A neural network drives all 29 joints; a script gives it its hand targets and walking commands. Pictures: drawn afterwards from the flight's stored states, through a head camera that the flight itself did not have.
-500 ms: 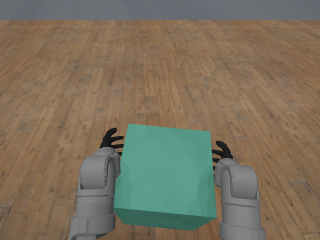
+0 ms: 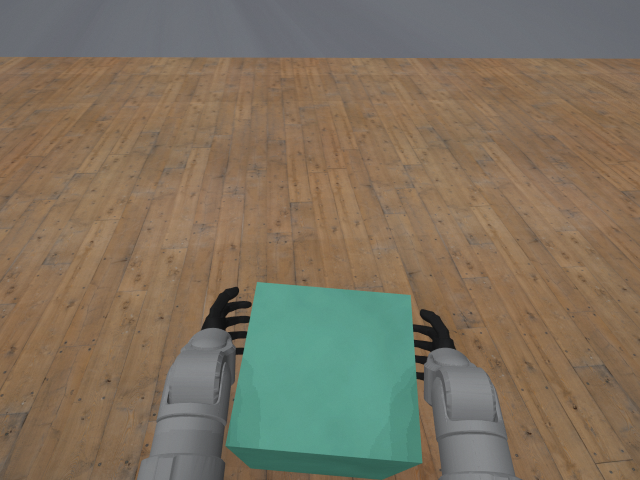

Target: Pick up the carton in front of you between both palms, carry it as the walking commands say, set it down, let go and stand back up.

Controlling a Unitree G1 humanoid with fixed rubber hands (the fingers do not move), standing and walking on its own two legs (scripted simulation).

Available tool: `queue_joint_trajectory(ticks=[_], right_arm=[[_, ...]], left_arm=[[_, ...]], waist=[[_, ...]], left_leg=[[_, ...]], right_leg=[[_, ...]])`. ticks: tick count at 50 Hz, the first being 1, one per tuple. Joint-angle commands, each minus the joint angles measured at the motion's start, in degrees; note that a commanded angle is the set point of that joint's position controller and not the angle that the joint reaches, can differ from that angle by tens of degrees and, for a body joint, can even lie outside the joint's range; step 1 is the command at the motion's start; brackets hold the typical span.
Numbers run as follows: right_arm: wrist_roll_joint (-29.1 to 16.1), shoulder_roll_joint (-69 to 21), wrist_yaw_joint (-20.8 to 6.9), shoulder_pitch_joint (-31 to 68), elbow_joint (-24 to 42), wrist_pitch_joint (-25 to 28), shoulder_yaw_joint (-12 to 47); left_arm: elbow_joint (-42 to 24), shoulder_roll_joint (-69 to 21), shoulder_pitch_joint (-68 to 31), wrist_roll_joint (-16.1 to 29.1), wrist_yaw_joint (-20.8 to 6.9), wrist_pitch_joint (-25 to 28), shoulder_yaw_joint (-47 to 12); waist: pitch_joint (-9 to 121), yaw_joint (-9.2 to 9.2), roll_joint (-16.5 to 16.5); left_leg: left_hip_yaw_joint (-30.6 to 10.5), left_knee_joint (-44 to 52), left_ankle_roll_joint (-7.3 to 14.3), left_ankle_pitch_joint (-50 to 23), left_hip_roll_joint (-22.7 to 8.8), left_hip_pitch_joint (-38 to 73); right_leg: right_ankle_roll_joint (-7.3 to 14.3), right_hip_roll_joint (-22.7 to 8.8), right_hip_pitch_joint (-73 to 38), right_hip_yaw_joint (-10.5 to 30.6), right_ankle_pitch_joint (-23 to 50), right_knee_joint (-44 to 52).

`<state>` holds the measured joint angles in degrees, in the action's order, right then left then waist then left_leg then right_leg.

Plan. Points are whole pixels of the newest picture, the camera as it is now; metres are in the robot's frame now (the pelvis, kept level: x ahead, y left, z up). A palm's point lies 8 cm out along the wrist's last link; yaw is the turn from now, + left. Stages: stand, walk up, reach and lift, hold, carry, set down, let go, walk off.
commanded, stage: carry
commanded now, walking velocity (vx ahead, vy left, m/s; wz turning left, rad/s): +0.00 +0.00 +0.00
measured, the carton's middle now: (324, 388) +0.29 +0.00 -0.06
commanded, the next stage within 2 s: hold in 0.88 s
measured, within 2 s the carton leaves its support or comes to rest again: neither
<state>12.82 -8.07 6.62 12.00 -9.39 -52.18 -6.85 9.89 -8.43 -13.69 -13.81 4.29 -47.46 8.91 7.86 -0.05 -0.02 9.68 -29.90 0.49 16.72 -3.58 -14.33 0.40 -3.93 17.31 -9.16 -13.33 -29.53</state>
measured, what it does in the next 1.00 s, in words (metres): stands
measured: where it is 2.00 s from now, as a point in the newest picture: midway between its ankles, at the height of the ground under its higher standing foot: outside the picture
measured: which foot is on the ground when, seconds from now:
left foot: down 0.00-1.00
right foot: down 0.00-1.00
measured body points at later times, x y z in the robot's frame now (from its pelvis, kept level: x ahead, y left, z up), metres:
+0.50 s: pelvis -0.02 +0.01 +0.00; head -0.05 +0.01 +0.45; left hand +0.29 +0.16 +0.04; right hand +0.28 -0.14 +0.03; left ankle -0.01 +0.11 -0.74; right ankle +0.02 -0.11 -0.74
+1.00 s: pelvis -0.02 +0.01 +0.01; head -0.05 +0.02 +0.46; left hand +0.27 +0.18 +0.04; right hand +0.27 -0.13 +0.03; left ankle -0.01 +0.11 -0.74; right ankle +0.03 -0.12 -0.73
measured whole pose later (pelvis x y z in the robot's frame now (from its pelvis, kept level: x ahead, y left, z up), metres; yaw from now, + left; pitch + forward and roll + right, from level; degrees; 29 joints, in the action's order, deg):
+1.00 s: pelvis -0.02 +0.01 +0.01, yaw +3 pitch -4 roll +0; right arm 14.4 -7.9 0.9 10.7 -9.6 -43.4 -9.2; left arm 12.4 -8.5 -13.8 -15.4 0.6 -39.6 10.7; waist -0.2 -0.5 -0.1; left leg 5.9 -25.2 2.1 12.6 -0.5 -8.5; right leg -0.8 -1.9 10.4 -1.0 -9.3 -24.0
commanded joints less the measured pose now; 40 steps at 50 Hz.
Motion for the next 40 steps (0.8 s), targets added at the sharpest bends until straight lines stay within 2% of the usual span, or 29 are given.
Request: queue_joint_trajectory(ticks=[1,6,11,16,20,40], right_arm=[[-18.0,-55.1,-19.5,33.3,7.7,8.7,31.1],[-12.8,-51.3,-19.0,33.5,2.7,14.2,25.3],[-11.8,-52.2,-19.1,34.0,0.3,17.0,24.4],[-13.9,-52.9,-18.8,31.8,3.4,14.9,27.8],[-13.8,-51.4,-18.6,29.9,3.8,13.0,27.5],[-14.3,-51.6,-18.6,29.8,4.8,12.9,28.3]], left_arm=[[1.1,-58.4,-20.9,16.4,-18.0,3.3,-30.7],[5.9,-54.9,-22.4,11.4,-17.5,8.4,-25.3],[8.1,-55.5,-23.3,10.4,-17.6,11.2,-24.6],[5.0,-55.9,-21.1,12.4,-17.3,9.2,-27.8],[4.4,-54.3,-19.6,12.3,-17.0,7.4,-27.4],[2.1,-54.3,-20.5,13.4,-16.9,7.4,-29.0]], waist=[[10.3,0.14,0.0],[10.4,0.15,0.3],[11.5,0.16,0.1],[12.4,0.17,0.0],[11.8,0.14,0.2],[11.5,0.18,0.2]], left_leg=[[-6.3,5.8,0.7,-6.9,-6.0,0.9],[-6.5,6.2,0.9,-5.5,-6.0,0.5],[-6.7,6.0,1.1,-5.7,-6.1,0.7],[-6.8,5.6,1.1,-7.4,-6.1,0.8],[-6.8,5.5,1.1,-8.4,-6.2,0.2],[-7.1,6.0,1.5,-8.2,-6.1,-0.2]], right_leg=[[0.2,-5.8,-5.0,6.4,7.4,4.7],[0.4,-5.7,-4.7,6.6,6.2,4.9],[0.4,-5.7,-4.8,6.7,6.4,4.7],[0.1,-5.8,-4.8,6.6,7.6,4.1],[0.0,-5.9,-4.4,6.5,8.1,3.8],[-0.5,-5.7,-4.2,6.4,7.6,3.6]])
